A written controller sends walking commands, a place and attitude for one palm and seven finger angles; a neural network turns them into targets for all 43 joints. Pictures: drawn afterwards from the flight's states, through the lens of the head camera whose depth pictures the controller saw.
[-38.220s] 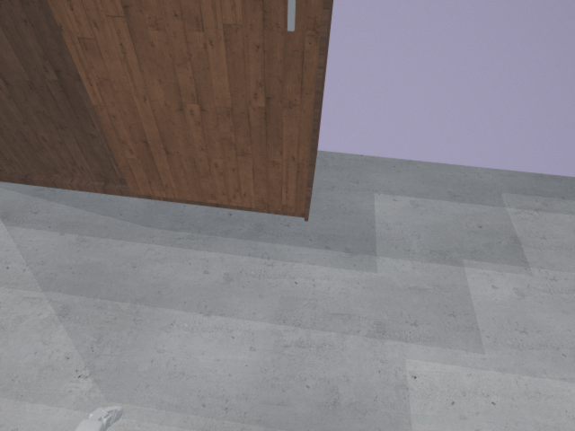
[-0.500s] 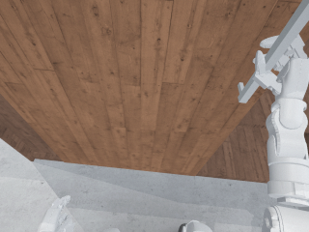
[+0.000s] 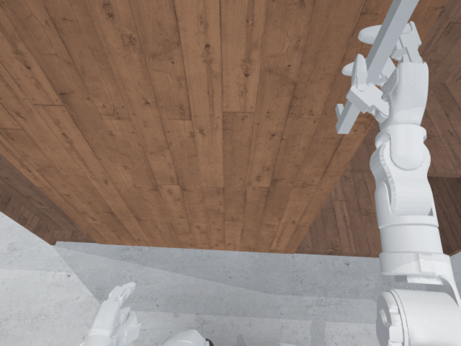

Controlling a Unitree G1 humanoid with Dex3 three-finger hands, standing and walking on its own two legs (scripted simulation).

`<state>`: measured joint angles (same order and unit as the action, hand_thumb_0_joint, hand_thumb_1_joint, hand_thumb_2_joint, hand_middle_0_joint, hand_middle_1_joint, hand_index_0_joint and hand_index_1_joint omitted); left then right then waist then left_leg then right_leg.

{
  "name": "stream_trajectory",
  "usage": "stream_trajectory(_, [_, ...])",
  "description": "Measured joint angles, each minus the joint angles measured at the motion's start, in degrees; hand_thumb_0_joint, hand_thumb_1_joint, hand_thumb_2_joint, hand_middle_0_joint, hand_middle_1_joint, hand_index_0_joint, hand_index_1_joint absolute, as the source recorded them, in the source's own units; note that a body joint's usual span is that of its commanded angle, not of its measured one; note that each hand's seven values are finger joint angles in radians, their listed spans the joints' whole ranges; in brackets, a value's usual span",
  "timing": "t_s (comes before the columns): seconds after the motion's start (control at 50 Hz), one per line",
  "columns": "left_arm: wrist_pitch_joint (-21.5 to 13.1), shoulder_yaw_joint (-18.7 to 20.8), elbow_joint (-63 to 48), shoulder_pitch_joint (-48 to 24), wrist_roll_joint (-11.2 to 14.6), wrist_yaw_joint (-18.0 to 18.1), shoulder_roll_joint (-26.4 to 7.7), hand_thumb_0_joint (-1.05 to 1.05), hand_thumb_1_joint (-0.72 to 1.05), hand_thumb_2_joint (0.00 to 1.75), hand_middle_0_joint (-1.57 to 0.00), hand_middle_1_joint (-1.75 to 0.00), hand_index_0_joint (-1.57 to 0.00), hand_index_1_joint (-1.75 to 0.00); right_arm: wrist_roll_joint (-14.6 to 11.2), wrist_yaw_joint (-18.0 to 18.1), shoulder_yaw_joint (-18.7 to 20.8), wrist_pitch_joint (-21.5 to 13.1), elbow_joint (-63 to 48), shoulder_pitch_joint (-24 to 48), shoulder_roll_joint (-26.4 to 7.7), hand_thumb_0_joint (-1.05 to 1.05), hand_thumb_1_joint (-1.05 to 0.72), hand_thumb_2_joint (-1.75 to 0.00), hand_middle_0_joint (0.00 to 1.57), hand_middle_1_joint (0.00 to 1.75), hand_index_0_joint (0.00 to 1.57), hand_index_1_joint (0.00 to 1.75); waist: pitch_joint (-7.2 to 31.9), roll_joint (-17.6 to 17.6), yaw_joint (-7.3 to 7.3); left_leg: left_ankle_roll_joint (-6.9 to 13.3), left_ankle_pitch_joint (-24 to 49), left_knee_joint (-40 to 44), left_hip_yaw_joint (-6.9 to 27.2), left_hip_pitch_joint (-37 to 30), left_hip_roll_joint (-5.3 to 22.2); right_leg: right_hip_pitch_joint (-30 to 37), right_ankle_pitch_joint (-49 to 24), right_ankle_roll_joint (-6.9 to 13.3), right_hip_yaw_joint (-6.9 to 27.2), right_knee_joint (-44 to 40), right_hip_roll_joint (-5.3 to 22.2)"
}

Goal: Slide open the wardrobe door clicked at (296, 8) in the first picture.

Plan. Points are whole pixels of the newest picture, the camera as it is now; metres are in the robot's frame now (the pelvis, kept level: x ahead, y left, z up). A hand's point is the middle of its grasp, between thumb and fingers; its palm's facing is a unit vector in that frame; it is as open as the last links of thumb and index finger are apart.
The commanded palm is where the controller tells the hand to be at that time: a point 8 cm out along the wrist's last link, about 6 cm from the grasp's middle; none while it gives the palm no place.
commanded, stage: stop walking and hold the door there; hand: right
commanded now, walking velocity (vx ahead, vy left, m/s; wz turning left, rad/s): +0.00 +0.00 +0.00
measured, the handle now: (372, 51) +0.48 -0.16 +0.24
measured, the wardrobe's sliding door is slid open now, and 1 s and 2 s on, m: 0.60 0.60 0.60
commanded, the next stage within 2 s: loosen the grip on the handle in 0.30 s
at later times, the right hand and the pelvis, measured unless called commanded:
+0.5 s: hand (361, 81) +0.44 -0.15 +0.22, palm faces +0.12 +0.99 -0.12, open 6.5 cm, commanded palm +0.39 -0.19 +0.21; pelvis -0.01 +0.01 +0.01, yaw +0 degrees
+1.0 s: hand (359, 87) +0.43 -0.14 +0.22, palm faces +0.12 +0.99 -0.10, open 14.4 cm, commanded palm +0.40 -0.20 +0.22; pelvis -0.03 +0.00 +0.00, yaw +5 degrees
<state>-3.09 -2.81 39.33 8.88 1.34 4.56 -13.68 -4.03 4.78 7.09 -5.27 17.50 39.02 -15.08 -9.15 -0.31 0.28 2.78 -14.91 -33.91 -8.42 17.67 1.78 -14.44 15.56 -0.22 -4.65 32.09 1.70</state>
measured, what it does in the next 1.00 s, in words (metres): stands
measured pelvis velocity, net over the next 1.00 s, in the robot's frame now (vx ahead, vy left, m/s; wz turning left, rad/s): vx -0.03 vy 0.00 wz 0.09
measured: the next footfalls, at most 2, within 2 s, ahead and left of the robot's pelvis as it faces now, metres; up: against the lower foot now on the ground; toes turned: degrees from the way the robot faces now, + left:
none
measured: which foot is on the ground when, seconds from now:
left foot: down 0.00-1.00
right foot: down 0.00-1.00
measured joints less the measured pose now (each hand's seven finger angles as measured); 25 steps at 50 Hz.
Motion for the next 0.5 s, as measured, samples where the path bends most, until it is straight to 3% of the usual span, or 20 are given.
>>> stream_trajectory(0.04, [0.4, 1.1, 0.3, 0.0, 0.3, 0.0, -0.3, 0.01, 0.91, 0.89, -0.2, -0.3, -0.2, -0.3, -0.2, 0.2, -1.0, 0.0, 0.4, 0.7, 0.1, -0.12, -0.74, -0.82, 0.45, 1.4, 0.25, 1.36, -0.3, -1.7, -0.48, -0.9, -0.1, -0.2, 0.8, -0.2, 0.5, 0.8, -0.6, 1.2, -0.9, -0.9, -0.5])
stream_trajectory(0.12, [0.7, 1.9, -0.7, 0.7, 0.2, -0.6, -1.0, 0.01, 0.91, 0.89, -0.2, -0.3, -0.2, -0.3, -0.2, 0.6, -1.4, -0.8, 2.0, 0.2, 0.3, -0.11, -0.75, -0.82, 0.46, 1.4, 0.23, 1.36, 0.6, -1.6, -1.3, -2.5, -4.0, 0.0, 2.8, -0.6, -0.7, 1.5, 0.1, 0.9, -1.9, -1.7, 0.4])
stream_trajectory(0.2, [1.0, 1.9, -1.7, 1.1, 0.5, -1.0, -0.8, 0.01, 0.91, 0.89, -0.2, -0.3, -0.2, -0.3, -0.2, 1.0, -1.1, -0.8, 3.3, -0.1, -0.2, -0.11, -0.76, -0.82, 0.46, 1.4, 0.22, 1.37, 1.3, 0.0, -1.61, -2.0, 1.7, 3.5, 3.6, -2.9, -1.1, 1.0, 0.6, 0.3, -1.7, -0.7, 1.4])
stream_trajectory(0.28, [2.1, 1.4, -1.8, 0.7, 0.8, -0.7, 0.2, 0.01, 0.91, 0.89, -0.2, -0.3, -0.2, -0.3, -0.4, 1.1, 0.0, -0.8, 5.0, -0.8, -0.7, -0.11, -0.77, -0.81, 0.46, 1.4, 0.2, 1.37, 2.5, 1.5, -0.86, -0.7, 0.9, 3.7, 2.9, -2.7, -1.9, 0.3, 0.6, -0.5, -1.0, -0.3, 2.2])
stream_trajectory(0.4, [3.4, 0.8, -0.9, 0.8, 0.9, 0.4, 0.6, 0.01, 0.91, 0.89, -0.2, -0.3, -0.2, -0.3, -0.5, 0.8, 0.3, -0.7, 8.4, -0.5, -1.0, -0.1, -0.77, -0.8, 0.46, 1.4, 0.22, 1.37, 4.4, 1.5, 0.16, -0.7, 0.3, 3.1, 2.3, -2.4, -1.2, 0.1, 0.1, -0.6, -0.4, -0.9, 1.5])
stream_trajectory(0.46, [-0.2, 2.1, 1.0, 1.2, 0.5, -1.0, 1.5, 0.01, 0.91, 0.89, -0.2, -0.3, -0.2, -0.3, 4.2, -3.4, 1.8, -0.4, 16.8, 5.6, -2.5, -0.1, -0.69, -0.78, 0.48, 1.4, 0.25, 1.37, 6.0, -0.4, -0.32, -0.5, 1.1, 3.0, 2.8, -0.5, -0.8, -0.9, -1.3, -0.6, -1.0, -2.3, 1.1])
stream_trajectory(0.5, [-1.7, 2.2, 1.4, 2.8, 0.7, -1.8, 1.5, 0.01, 0.91, 0.89, -0.2, -0.3, -0.2, -0.3, 2.9, -4.4, 3.3, 0.6, 21.1, 7.7, -1.4, -0.07, -0.6, -0.75, 0.51, 1.4, 0.3, 1.38, 9.1, -1.4, 0.12, -0.4, 1.5, 3.1, 2.2, 1.1, -0.3, -2.4, -2.6, -0.5, -0.4, -3.3, 0.4])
